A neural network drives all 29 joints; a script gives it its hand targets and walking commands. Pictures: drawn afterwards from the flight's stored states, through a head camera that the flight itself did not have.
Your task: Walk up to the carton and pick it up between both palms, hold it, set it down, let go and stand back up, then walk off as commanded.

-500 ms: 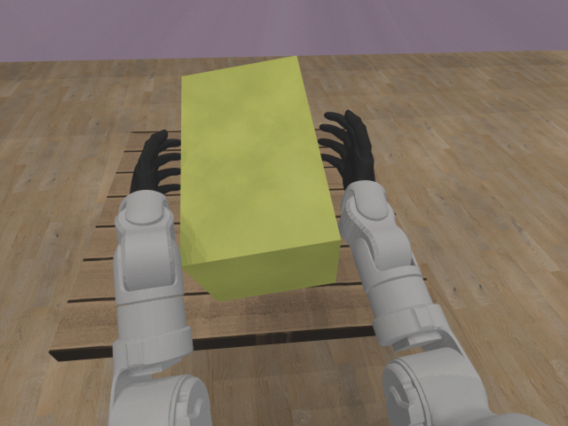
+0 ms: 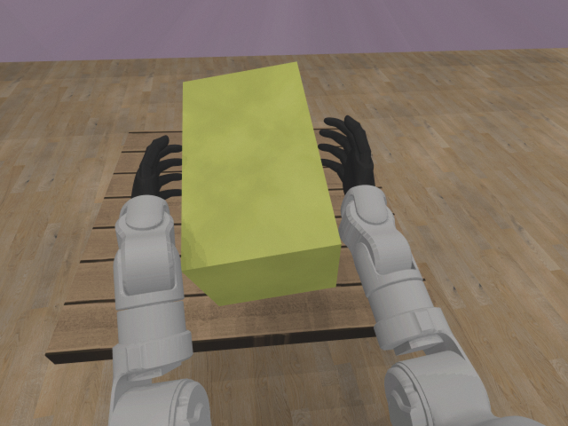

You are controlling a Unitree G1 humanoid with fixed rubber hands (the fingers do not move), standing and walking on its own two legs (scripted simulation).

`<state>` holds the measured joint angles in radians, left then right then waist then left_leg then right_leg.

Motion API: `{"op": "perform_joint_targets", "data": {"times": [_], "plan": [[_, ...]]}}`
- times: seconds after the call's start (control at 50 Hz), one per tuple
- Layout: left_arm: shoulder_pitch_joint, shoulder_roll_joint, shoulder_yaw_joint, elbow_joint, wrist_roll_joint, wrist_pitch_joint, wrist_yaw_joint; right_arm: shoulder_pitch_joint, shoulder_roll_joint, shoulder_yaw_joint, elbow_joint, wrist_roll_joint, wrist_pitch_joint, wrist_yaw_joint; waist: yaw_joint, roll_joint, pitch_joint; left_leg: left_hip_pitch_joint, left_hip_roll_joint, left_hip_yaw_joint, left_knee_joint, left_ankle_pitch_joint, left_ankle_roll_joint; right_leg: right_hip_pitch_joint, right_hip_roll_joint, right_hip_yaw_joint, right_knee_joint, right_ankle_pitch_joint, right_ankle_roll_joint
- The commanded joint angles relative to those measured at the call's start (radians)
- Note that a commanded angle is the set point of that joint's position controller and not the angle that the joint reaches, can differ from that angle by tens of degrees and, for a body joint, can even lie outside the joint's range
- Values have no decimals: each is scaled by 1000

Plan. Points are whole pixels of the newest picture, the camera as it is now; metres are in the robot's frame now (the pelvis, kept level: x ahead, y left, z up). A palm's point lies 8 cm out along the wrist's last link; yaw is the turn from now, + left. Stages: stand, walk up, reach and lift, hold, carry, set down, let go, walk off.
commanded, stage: hold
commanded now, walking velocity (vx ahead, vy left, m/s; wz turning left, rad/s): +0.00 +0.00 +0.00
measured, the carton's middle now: (258, 183) +0.42 -0.01 +0.14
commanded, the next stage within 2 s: none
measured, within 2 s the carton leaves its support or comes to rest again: neither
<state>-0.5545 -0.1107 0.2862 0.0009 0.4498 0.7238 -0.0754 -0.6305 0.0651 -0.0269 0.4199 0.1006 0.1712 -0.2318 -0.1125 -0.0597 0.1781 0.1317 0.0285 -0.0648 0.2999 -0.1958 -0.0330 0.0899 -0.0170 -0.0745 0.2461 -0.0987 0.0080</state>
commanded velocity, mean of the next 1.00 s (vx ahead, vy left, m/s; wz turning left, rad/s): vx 0.00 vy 0.00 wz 0.00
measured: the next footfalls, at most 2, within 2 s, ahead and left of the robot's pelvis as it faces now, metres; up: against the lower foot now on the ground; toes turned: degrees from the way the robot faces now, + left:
none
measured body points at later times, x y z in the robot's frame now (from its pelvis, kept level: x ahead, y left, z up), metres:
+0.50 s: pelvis -0.01 +0.00 +0.00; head -0.04 +0.03 +0.45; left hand +0.37 +0.14 +0.18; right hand +0.37 -0.13 +0.20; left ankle +0.00 +0.14 -0.75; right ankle +0.04 -0.12 -0.75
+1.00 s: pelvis +0.00 +0.00 +0.00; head -0.03 +0.02 +0.45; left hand +0.37 +0.14 +0.18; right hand +0.37 -0.13 +0.19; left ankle +0.00 +0.14 -0.75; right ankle +0.04 -0.12 -0.75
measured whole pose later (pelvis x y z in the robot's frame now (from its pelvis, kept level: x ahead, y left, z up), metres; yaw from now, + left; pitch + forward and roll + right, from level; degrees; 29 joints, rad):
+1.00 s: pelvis +0.00 +0.00 +0.00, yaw +0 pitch -14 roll -1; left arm -0.57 -0.11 0.30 0.02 0.46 0.73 -0.09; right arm -0.63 0.06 -0.02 0.43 0.10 0.18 -0.24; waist -0.10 -0.06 0.19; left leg 0.14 0.02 -0.05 0.30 -0.19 -0.03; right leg 0.09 -0.02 -0.06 0.25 -0.10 0.01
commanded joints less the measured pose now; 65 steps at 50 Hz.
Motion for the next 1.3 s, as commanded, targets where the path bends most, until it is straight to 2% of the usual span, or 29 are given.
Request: {"op": "perform_joint_targets", "data": {"times": [0.0, 0.06, 0.1, 0.2, 0.26, 0.28, 0.3, 0.34, 0.36, 0.38, 0.4, 0.52, 0.54, 0.58, 0.6, 0.68, 0.72, 0.76, 0.8, 0.86, 0.92, 0.94, 0.96, 0.98, 1.0, 1.02, 1.14, 1.24, 1.28], "plan": [[-533, -338, -359, -77, -130, -70, -164, -475, 418, 362, -138, 33, -8, 129, 19, 59, -333, -123, -81, 147, -56, 215, 8, 230, 34, -67, 9, 134, 37], [-487, -349, -338, -39, -116, -51, -175, -443, 398, 339, -90, 20, 13, 130, 14, 57, -292, -132, -75, 150, -77, 195, 13, 222, 43, -69, -7, 92, 29], [-535, -351, -320, -42, -111, -48, -175, -470, 391, 326, -55, 14, 19, 144, 34, 46, -279, -167, -70, 145, -99, 144, 15, 207, 46, -72, 2, 25, 22], [-572, -390, -349, -54, -159, -77, -158, -560, 442, 358, -163, 27, -28, 144, 36, 16, -380, -137, -79, 151, -68, 222, 14, 216, 58, -83, 17, 79, 30], [-583, -398, -389, -100, -179, -102, -143, -514, 447, 349, -152, 26, -40, 143, 4, 52, -450, -92, -76, 142, -56, 247, 10, 221, 52, -80, 20, 133, 29], [-648, -395, -404, -87, -178, -106, -132, -558, 447, 334, -121, 22, -35, 147, 2, 73, -432, -135, -74, 136, -66, 165, 6, 202, 46, -69, 10, 57, 22], [-636, -402, -405, -89, -173, -101, -135, -504, 451, 308, -69, 1, -24, 146, -19, 77, -400, -138, -64, 134, -71, 184, -1, 216, 51, -74, 15, 83, 15], [-588, -367, -356, -20, -136, -81, -149, -478, 416, 274, 0, -15, -3, 151, -9, 78, -319, -165, -72, 138, -90, 108, 9, 208, 41, -69, -4, 20, 17], [-593, -382, -370, -36, -146, -87, -152, -476, 408, 270, -21, -22, -7, 149, -27, 74, -336, -161, -69, 137, -87, 100, 7, 206, 40, -68, -4, 17, 14], [-554, -364, -349, -34, -143, -77, -159, -491, 417, 295, -76, -11, -10, 146, -8, 56, -378, -152, -75, 148, -82, 129, 16, 231, 38, -67, 5, 59, 25], [-576, -368, -355, -8, -144, -77, -160, -488, 398, 271, -22, -15, -2, 146, -11, 77, -332, -167, -70, 139, -90, 107, 5, 214, 45, -74, 4, 29, 17], [-631, -401, -343, 2, -133, -83, -149, -577, 414, 266, -37, 7, -19, 161, 8, 98, -329, -165, -69, 134, -87, 113, 8, 176, 53, -82, 7, -12, 14], [-608, -375, -327, -21, -135, -86, -146, -586, 450, 314, -94, 18, -22, 159, 35, 54, -369, -165, -78, 145, -77, 141, 29, 207, 44, -72, 15, 45, 28], [-613, -397, -332, -27, -141, -88, -147, -552, 433, 290, -25, 8, -12, 158, 18, 52, -344, -135, -66, 134, -77, 187, 14, 182, 51, -72, 13, 51, 21], [-564, -391, -348, -93, -150, -90, -146, -540, 456, 340, -118, 35, -31, 151, 31, 59, -443, -106, -76, 147, -51, 278, 14, 256, 50, -66, 29, 165, 27], [-496, -369, -348, -43, -150, -75, -151, -499, 413, 341, -98, 31, -8, 134, 1, 47, -385, -86, -79, 140, -40, 286, 13, 222, 48, -64, 13, 187, 38], [-487, -366, -362, -110, -143, -67, -159, -470, 421, 372, -149, 59, -9, 126, 5, 62, -415, -58, -77, 145, -17, 381, -1, 260, 56, -68, 37, 285, 39], [-515, -330, -319, -30, -126, -57, -171, -474, 412, 341, -69, 32, 16, 124, 12, 22, -311, -102, -77, 145, -56, 253, 18, 227, 47, -71, 14, 160, 38], [-554, -341, -330, -55, -131, -64, -179, -450, 415, 349, -79, 32, 20, 128, 7, 33, -286, -115, -77, 149, -62, 218, 19, 199, 41, -68, 10, 116, 36], [-538, -368, -377, -137, -163, -80, -173, -481, 429, 387, -170, 52, -7, 125, 9, 26, -375, -89, -70, 146, -43, 303, 10, 232, 53, -71, 23, 184, 37], [-569, -388, -371, -68, -151, -76, -159, -524, 431, 361, -132, 52, -7, 137, 18, 70, -339, -127, -65, 132, -55, 259, 1, 210, 58, -74, 13, 88, 16], [-533, -373, -361, -73, -136, -64, -156, -511, 407, 349, -132, 42, -3, 138, 22, 76, -316, -119, -66, 140, -57, 245, -3, 196, 52, -72, 3, 75, 13], [-536, -378, -381, -75, -146, -66, -162, -498, 403, 340, -139, 35, -8, 138, -11, 76, -321, -120, -65, 132, -59, 244, -4, 214, 52, -76, 7, 86, 20], [-565, -393, -406, -128, -172, -77, -153, -516, 402, 354, -175, 52, -14, 143, 5, 78, -416, -102, -59, 127, -52, 267, -10, 216, 61, -75, 16, 99, 14], [-574, -399, -394, -96, -157, -72, -155, -511, 405, 325, -130, 40, -13, 146, -4, 105, -360, -113, -64, 136, -65, 247, -19, 214, 59, -77, 8, 74, 10], [-561, -379, -376, -95, -160, -73, -155, -513, 425, 349, -143, 36, -13, 140, 6, 53, -370, -130, -72, 139, -60, 223, -3, 231, 50, -73, 5, 88, 22], [-598, -380, -377, -55, -148, -75, -150, -514, 397, 287, -68, 4, -8, 157, -10, 89, -333, -173, -64, 134, -91, 92, 4, 198, 46, -79, 10, 5, 14], [-611, -393, -373, -40, -148, -76, -149, -524, 410, 282, -44, 9, -17, 162, -6, 84, -360, -151, -65, 137, -85, 142, -4, 201, 59, -75, 12, 20, 14], [-537, -385, -341, -51, -132, -72, -147, -551, 424, 326, -125, 31, -35, 160, 35, 69, -393, -122, -72, 147, -69, 233, 5, 233, 59, -80, 21, 96, 19]]}}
